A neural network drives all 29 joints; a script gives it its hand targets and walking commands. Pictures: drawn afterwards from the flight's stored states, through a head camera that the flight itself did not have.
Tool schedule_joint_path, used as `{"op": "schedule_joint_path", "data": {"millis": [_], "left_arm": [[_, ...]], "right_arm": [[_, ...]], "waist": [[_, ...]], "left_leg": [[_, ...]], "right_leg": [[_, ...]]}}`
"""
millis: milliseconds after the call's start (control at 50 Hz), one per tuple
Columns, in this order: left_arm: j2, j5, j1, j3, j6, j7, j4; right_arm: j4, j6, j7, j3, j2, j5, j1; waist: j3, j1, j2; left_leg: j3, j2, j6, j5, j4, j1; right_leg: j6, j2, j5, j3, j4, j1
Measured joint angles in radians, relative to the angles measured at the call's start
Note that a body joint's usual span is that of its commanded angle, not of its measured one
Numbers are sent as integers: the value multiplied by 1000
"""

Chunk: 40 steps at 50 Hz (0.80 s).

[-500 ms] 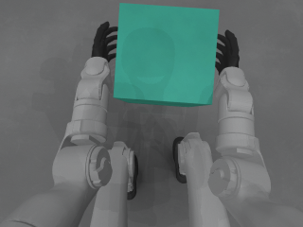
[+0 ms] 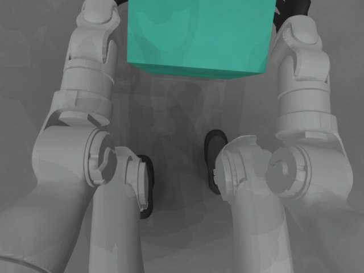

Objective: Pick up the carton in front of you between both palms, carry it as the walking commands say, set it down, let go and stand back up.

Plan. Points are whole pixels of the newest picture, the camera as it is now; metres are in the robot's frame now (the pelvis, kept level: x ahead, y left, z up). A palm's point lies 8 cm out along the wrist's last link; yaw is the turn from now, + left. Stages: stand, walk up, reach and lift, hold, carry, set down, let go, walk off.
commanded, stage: set down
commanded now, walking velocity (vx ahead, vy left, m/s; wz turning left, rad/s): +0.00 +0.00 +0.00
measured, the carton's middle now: (195, 20) +0.54 -0.07 -0.23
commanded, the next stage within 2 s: none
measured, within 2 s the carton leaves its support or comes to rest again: rests again in 0.78 s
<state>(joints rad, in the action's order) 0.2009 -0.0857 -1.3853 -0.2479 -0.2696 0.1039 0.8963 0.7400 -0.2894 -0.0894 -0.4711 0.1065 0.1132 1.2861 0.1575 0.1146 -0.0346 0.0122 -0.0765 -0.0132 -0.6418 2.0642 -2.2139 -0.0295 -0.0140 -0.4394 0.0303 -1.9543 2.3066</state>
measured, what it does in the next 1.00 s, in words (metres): stands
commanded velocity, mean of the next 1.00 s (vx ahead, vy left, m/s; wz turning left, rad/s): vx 0.00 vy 0.00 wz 0.00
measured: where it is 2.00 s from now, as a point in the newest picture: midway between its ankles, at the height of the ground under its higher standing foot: (180, 184)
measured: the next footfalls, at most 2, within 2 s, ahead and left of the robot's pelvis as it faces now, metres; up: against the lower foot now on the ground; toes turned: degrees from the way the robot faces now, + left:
none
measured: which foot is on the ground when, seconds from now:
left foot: down 0.00-1.00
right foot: down 0.00-1.00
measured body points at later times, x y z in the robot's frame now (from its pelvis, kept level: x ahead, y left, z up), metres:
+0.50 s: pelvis +0.00 +0.00 -0.03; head +0.37 +0.00 +0.22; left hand +0.58 +0.08 -0.22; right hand +0.53 -0.23 -0.19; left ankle +0.08 +0.11 -0.38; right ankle +0.13 -0.13 -0.38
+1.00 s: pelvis +0.00 +0.00 -0.04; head +0.37 +0.01 +0.19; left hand +0.58 +0.07 -0.22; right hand +0.53 -0.24 -0.21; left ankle +0.08 +0.11 -0.38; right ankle +0.13 -0.13 -0.38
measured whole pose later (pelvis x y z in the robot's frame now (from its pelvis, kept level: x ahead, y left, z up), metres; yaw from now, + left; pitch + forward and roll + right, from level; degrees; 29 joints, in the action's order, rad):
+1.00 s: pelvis +0.00 +0.00 -0.04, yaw -1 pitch +38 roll -2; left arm 0.20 -0.14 -1.53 -0.24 -0.21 0.00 1.00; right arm 1.03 -0.19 0.04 -0.50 0.31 0.06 1.44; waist 0.37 0.10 0.02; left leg 0.03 -0.09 -0.01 -0.68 2.25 -2.23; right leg -0.05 -0.01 -0.47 0.02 -2.12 2.31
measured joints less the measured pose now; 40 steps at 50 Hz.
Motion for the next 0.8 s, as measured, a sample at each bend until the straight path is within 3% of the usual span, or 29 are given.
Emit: {"op": "schedule_joint_path", "data": {"millis": [220, 440, 800], "left_arm": [[32, 30, -55, 68, 20, 26, 49], [37, 31, -57, 79, 27, 16, 92], [19, -10, -129, 52, 45, -63, 124]], "right_arm": [[99, 22, 42, 23, 75, -61, 81], [182, 49, 60, 34, 97, -73, 94], [282, 97, 93, -11, 172, -58, 156]], "waist": [[47, 20, 30], [63, 22, 35], [172, -6, 41]], "left_leg": [[-8, 5, 11, -37, 96, -48], [-1, -11, 5, -33, 121, -57], [11, -23, 5, -23, 169, -36]], "right_leg": [[-18, 15, -20, 10, -85, 53], [-17, 6, -26, 8, -113, 56], [-18, -2, -20, -4, -149, 22]]}}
